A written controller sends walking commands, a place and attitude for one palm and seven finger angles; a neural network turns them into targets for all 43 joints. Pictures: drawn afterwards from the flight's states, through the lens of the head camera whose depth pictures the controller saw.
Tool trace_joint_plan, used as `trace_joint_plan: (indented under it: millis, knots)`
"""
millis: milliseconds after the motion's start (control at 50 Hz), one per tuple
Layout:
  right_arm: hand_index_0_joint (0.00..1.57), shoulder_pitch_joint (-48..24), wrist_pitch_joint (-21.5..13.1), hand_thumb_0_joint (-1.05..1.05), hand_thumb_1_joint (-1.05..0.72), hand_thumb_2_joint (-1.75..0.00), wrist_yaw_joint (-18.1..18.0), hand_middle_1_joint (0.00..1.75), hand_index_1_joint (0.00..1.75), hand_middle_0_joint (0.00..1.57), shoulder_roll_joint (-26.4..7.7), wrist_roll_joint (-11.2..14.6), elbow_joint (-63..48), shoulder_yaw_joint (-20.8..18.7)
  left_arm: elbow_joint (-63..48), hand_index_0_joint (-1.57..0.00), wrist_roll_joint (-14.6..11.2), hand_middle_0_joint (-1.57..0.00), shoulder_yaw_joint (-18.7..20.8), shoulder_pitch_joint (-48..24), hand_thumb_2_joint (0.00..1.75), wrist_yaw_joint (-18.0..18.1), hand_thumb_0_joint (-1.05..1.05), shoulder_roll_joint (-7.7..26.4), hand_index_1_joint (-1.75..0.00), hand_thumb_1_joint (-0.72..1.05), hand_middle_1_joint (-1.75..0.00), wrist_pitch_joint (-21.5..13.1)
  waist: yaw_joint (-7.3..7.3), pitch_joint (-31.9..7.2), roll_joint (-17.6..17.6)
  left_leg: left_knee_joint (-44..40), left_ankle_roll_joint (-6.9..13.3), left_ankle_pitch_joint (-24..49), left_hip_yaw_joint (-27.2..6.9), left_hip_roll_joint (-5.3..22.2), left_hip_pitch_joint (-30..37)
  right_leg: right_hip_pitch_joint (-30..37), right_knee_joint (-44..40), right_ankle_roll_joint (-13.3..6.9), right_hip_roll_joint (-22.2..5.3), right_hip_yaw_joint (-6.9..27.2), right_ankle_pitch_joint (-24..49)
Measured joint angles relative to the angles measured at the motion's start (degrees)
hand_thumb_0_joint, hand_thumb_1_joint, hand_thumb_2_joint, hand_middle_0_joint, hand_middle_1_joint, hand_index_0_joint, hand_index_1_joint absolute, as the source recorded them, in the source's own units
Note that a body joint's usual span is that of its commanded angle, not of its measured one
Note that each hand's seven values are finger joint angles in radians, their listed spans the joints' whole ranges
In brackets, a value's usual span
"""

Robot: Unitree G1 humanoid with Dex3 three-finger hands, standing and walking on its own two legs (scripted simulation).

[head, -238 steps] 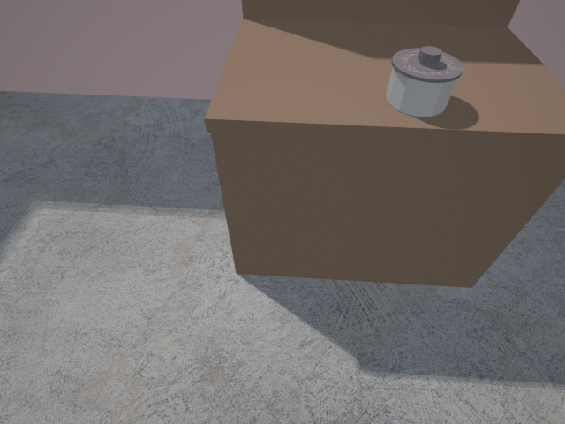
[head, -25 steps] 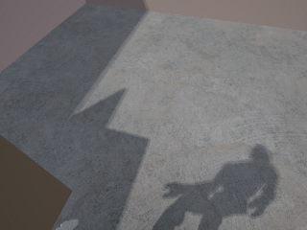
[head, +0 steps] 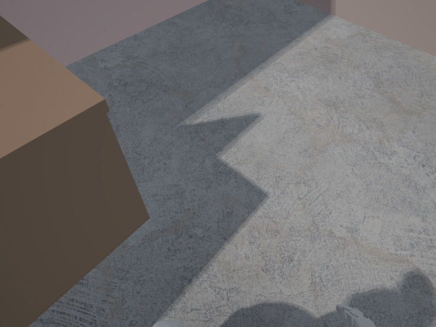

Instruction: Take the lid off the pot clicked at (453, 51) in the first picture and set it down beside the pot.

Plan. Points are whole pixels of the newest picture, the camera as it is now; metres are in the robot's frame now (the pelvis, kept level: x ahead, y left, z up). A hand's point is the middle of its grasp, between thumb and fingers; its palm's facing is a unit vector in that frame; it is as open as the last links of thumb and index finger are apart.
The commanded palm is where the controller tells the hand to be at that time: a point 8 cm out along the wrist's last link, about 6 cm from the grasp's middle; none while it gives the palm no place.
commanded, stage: turn to face it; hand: left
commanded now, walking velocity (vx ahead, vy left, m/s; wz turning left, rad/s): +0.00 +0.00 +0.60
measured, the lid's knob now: out of the picture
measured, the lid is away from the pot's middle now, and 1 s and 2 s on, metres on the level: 0.00 0.00 0.00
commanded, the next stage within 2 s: take the last steps up to it in 1.48 s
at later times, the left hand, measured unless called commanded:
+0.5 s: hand out of the picture +0.09 +0.25 -0.14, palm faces +0.26 -0.93 -0.26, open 7.4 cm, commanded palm none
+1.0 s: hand out of the picture -0.06 +0.17 -0.14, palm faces +0.57 -0.77 -0.28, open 7.4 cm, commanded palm none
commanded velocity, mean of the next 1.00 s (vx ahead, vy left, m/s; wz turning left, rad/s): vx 0.00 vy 0.00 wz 0.60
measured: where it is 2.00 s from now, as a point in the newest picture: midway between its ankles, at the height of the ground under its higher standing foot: outside the picture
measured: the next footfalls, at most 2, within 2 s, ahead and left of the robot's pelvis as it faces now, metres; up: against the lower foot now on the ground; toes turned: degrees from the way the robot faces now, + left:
right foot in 0.64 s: +0.08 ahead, -0.11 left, +0.00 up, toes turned +22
left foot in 1.14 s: -0.05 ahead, +0.10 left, +0.00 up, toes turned +45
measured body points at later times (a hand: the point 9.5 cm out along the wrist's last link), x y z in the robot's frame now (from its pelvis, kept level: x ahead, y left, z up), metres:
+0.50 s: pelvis +0.01 +0.02 +0.01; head +0.04 +0.03 +0.46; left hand +0.08 +0.30 -0.12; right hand +0.10 -0.22 -0.13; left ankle +0.00 +0.10 -0.73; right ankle +0.04 -0.14 -0.68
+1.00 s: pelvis +0.01 -0.03 +0.02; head +0.06 -0.02 +0.46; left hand -0.09 +0.21 -0.12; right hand +0.23 -0.21 -0.14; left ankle -0.09 +0.10 -0.66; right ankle +0.04 -0.12 -0.73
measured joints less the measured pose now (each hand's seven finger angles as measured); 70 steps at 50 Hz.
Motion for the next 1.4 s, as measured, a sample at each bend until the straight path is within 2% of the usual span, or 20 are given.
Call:
trace_joint_plan:
  millis: [20, 60, 140, 260, 380, 560, 620, 640, 700, 780, 860, 960, 1080, 1120, 1140, 1160, 1200, 1260, 1320, 1400]
  knots:
    - [0.2, -0.1, -0.8, 0.01, -0.91, -0.9, 0.0, 0.3, 0.3, 0.19, 0.2, -0.1, -0.5, 0.1, 0.3, -0.2, -0.3, -0.2, 0.4, 0.2, 0.9, -0.1, 0.01, 0.8, -0.3, 0.9, -0.3, 0.4, -0.13, -0.2, -0.6, -1.4, 2.9, 0.2, -0.1, -0.8, 0.3, -1.9, 4.5, 0.7, -0.6, 1.1, -1.8]
    - [0.2, -0.2, -1.7, 0.01, -0.91, -0.9, -0.2, 0.3, 0.3, 0.19, 1.0, 0.2, -0.8, 0.5, 1.2, -0.2, -0.4, -0.2, 1.0, -0.7, 0.9, 0.0, 0.01, 2.4, -0.3, 0.9, -0.3, 1.8, 0.36, 0.3, -2.1, 0.7, 5.8, -1.1, -0.7, -2.0, -0.5, -6.4, 16.0, 1.7, 0.5, 7.1, -8.4]
    - [0.2, 1.2, -2.1, 0.0, -0.91, -0.9, -1.3, 0.3, 0.3, 0.2, 2.2, 0.2, -0.8, 1.3, 2.0, -0.2, -0.3, -0.2, 1.7, -2.7, 0.9, 0.1, 0.01, 3.4, -0.3, 0.9, -0.3, 2.6, 0.15, -0.1, -1.9, -3.4, 6.4, 0.9, -2.8, -2.8, 1.7, -13.1, 29.9, 2.9, 3.4, 12.7, -5.6]
    - [0.21, 4.2, -1.9, 0.0, -0.9, -0.9, -1.6, 0.3, 0.3, 0.2, 2.8, 0.3, 0.7, 1.6, 0.2, -0.19, -0.3, -0.2, 1.4, -5.7, 0.9, -0.3, 0.01, 2.9, -0.3, 0.91, -0.3, 1.7, -0.93, -1.4, -0.7, -9.8, 7.4, 4.8, -6.2, -4.5, 4.6, -16.2, 30.1, 4.0, 4.7, 16.3, 1.5]
    - [0.21, 7.7, -1.6, 0.0, -0.9, -0.9, -1.7, 0.3, 0.3, 0.2, 3.3, 0.0, 1.9, 1.1, -0.8, -0.19, -0.4, -0.2, 1.1, -8.4, 0.9, 0.0, 0.01, 1.8, -0.3, 0.9, -0.3, 1.8, -2.87, -2.7, 0.2, -10.9, 7.6, 6.0, -9.7, -6.5, 4.6, -14.4, 23.6, 4.3, 6.1, 17.8, 0.9]
    - [0.21, 11.6, -0.7, 0.01, -0.9, -0.9, -2.0, 0.3, 0.3, 0.2, 2.4, -0.5, 3.6, 0.0, -2.8, -0.2, -1.2, -0.2, 0.0, -12.0, 0.9, 0.4, 0.01, -0.6, -0.3, 0.9, -0.3, 1.2, -5.66, -2.9, 3.3, -8.9, 5.8, 6.3, -15.9, -8.5, 1.9, -8.4, 9.6, 2.5, 10.4, 18.6, -3.1]
    - [0.21, 12.3, -0.2, 0.01, -0.9, -0.9, -1.9, 0.3, 0.3, 0.2, 1.6, -0.2, 4.0, -0.4, -3.7, -0.2, -1.5, -0.2, -0.5, -11.7, 0.9, 0.5, 0.01, -1.2, -0.3, 0.9, -0.3, 0.3, -5.6, -3.4, 4.3, -6.5, 4.4, 5.5, -17.8, -9.4, 0.2, -3.0, -2.0, 1.6, 11.3, 18.3, 2.4]
    - [0.21, 12.3, -0.1, 0.01, -0.9, -0.9, -1.9, 0.3, 0.3, 0.2, 1.3, 0.1, 4.1, -0.7, -3.8, -0.2, -1.4, -0.2, -0.6, -11.4, 0.9, 0.6, 0.01, -1.5, -0.3, 0.9, -0.3, -0.2, -5.31, -3.5, 4.8, -4.5, 3.9, 4.2, -18.0, -9.3, -0.8, -1.4, -5.2, -0.3, 11.4, 17.8, 4.1]
    - [0.2, 11.7, 0.6, 0.01, -0.91, -0.9, -1.9, 0.3, 0.3, 0.2, 0.3, -0.1, 4.4, -1.5, -3.6, -0.2, -0.9, -0.2, -1.3, -10.0, 0.9, 0.8, 0.01, -2.4, -0.3, 0.9, -0.3, -0.5, -5.43, -3.3, 5.9, 12.0, 1.5, -7.2, -14.5, -8.7, -6.5, -0.3, -5.0, -4.2, 10.8, 15.3, 3.4]
    - [0.2, 10.7, 1.1, 0.01, -0.91, -0.9, -1.0, 0.3, 0.3, 0.19, -0.8, -0.5, 4.0, -2.0, -2.8, -0.2, -1.0, -0.2, -1.5, -7.4, 0.9, 0.7, 0.01, -3.0, -0.3, 0.9, -0.3, -0.4, -5.5, -3.3, 5.6, 29.2, -0.5, -4.0, -9.9, -5.0, -11.8, 2.6, -7.8, -4.6, 8.8, 12.4, 3.9]
    - [0.2, 9.3, 1.6, 0.01, -0.91, -0.9, -0.6, 0.3, 0.3, 0.19, -1.4, -0.5, 3.8, -1.9, -2.2, -0.2, -0.9, -0.2, -1.6, -5.5, 0.9, 0.6, 0.01, -3.2, -0.3, 0.9, -0.3, -0.9, -4.89, -2.5, 4.6, 32.8, -1.9, -1.6, -8.8, -1.5, -12.8, 3.9, -8.4, -4.5, 7.1, 9.2, 3.7]
    - [0.2, 6.2, 2.3, 0.01, -0.91, -0.9, -0.5, 0.3, 0.3, 0.19, -1.8, -0.5, 3.6, -1.5, -1.4, -0.2, -0.3, -0.2, -1.5, -2.9, 0.9, 0.4, 0.01, -3.2, -0.3, 0.9, -0.3, -0.9, -3.14, -1.2, 3.4, 26.3, -2.1, -3.8, -7.3, 0.5, -10.5, 4.1, -7.8, -3.9, 4.9, 5.8, 3.0]
    - [0.2, 1.5, 1.2, 0.01, -0.91, -0.9, -0.3, 0.3, 0.3, 0.19, -1.2, 0.0, 1.6, -0.3, -0.2, -0.2, 0.2, -0.2, -0.5, -0.4, 0.9, 0.1, 0.01, -1.1, -0.3, 0.9, -0.3, 0.0, -0.62, 0.3, 1.4, 9.2, -0.3, -5.4, -3.2, -0.1, -3.8, 2.8, -4.9, -2.0, 2.2, 2.1, 1.3]
    - [0.2, 0.7, 0.2, 0.01, -0.91, -0.9, -0.3, 0.3, 0.3, 0.19, -0.8, -0.1, 0.5, 0.2, 0.1, -0.2, -0.1, -0.2, 0.0, 0.6, 0.9, 0.1, 0.01, 0.1, -0.3, 0.9, -0.3, 0.2, -0.13, 0.0, 0.6, 0.3, 0.7, -0.6, -1.9, -1.0, 0.3, 1.5, -1.6, -0.9, 1.1, 1.0, -0.4]
    - [0.2, 0.5, -0.5, 0.01, -0.91, -0.9, -0.2, 0.3, 0.3, 0.19, -0.8, -0.2, -0.2, 0.4, 0.3, -0.2, -0.3, -0.2, 0.2, 1.1, 0.9, -0.1, 0.01, 0.7, -0.3, 0.9, -0.3, 0.5, -0.1, -0.4, 0.4, -2.8, 3.3, 1.8, -2.0, -1.3, 1.4, -0.3, 2.3, -0.4, 0.6, 1.3, -1.6]
    - [0.2, 0.2, -1.2, 0.01, -0.91, -0.9, -0.4, 0.3, 0.3, 0.19, -0.3, -0.1, -0.6, 0.5, 0.8, -0.2, -0.5, -0.2, 0.5, 0.7, 0.9, 0.0, 0.01, 1.6, -0.3, 0.9, -0.3, 1.0, 0.0, -0.1, -0.6, -1.7, 4.8, 1.0, -2.3, -2.1, 0.9, -2.7, 7.9, 0.2, 0.4, 3.9, -5.4]
    - [0.2, 0.1, -1.8, 0.0, -0.91, -0.9, -0.6, 0.3, 0.3, 0.19, 0.7, 0.0, -0.9, 1.3, 1.6, -0.2, -0.5, -0.2, 0.8, -0.1, 0.9, 0.3, 0.01, 2.9, -0.3, 0.9, -0.3, 2.2, 0.54, 0.1, -1.6, -0.7, 5.6, -0.9, -3.0, -2.7, 1.1, -7.2, 18.5, 0.6, 1.8, 9.2, -10.4]
    - [0.2, 1.0, -1.8, 0.0, -0.91, -0.9, -1.4, 0.3, 0.3, 0.19, 1.8, 0.0, -0.8, 2.1, 2.2, -0.19, -0.4, -0.2, 1.0, -1.7, 0.9, 0.2, 0.01, 3.3, -0.3, 0.9, -0.3, 2.5, 0.47, -0.5, -1.6, -4.2, 5.2, 0.4, -4.9, -3.0, 3.1, -11.9, 27.5, 1.4, 3.6, 12.9, -7.1]
    - [0.2, 1.9, -1.9, 0.0, -0.91, -0.9, -1.9, 0.3, 0.3, 0.2, 2.4, 0.1, -0.2, 2.6, 1.8, -0.19, -0.5, -0.2, 0.6, -3.0, 0.9, -0.2, 0.01, 2.9, -0.3, 0.91, -0.3, 1.9, 0.33, -0.9, -0.9, -8.0, 5.7, 2.5, -6.3, -3.5, 5.4, -14.4, 29.5, 2.1, 4.3, 14.7, -2.6]
    - [0.21, 3.6, -1.9, 0.0, -0.9, -0.9, -2.0, 0.3, 0.3, 0.2, 3.2, 0.2, 0.7, 2.9, 1.2, -0.19, -0.6, -0.2, 0.1, -4.4, 0.9, -0.3, 0.01, 1.7, -0.3, 0.9, -0.3, 1.5, -0.33, -1.8, 0.1, -10.8, 6.0, 3.8, -7.6, -4.3, 7.3, -14.5, 25.8, 2.7, 5.0, 15.7, -0.6]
